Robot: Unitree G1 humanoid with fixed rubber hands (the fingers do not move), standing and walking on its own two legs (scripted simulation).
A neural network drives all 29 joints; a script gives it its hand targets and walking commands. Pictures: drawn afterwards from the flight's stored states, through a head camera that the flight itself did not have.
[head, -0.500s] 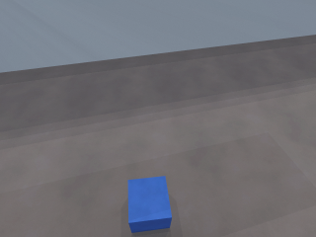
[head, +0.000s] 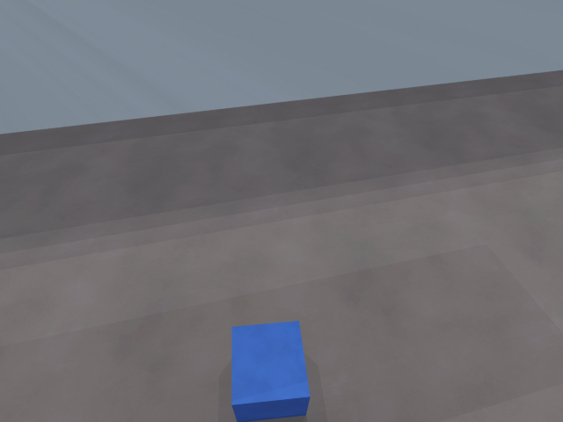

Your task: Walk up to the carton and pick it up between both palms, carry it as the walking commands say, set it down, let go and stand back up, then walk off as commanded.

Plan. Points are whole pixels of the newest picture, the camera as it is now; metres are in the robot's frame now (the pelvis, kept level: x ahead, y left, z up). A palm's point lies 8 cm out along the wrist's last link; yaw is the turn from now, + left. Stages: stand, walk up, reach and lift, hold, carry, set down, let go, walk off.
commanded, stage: walk off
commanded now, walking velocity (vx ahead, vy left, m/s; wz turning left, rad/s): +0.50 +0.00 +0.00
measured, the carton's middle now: (268, 370) +0.45 +0.06 -0.68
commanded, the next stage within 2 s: none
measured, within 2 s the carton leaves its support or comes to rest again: neither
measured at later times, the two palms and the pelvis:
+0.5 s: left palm (100, 362) +0.26 +0.34 -0.13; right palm out of the picture +0.11 -0.17 -0.12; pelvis +0.18 +0.07 +0.00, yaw +8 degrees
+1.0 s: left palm (112, 326) +0.35 +0.36 -0.17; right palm (326, 201) +0.66 -0.09 -0.12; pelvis +0.47 +0.13 -0.02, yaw +10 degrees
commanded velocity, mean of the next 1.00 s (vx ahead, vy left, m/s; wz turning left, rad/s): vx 0.50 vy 0.00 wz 0.00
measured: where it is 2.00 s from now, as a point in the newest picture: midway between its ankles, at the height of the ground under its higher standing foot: (241, 273)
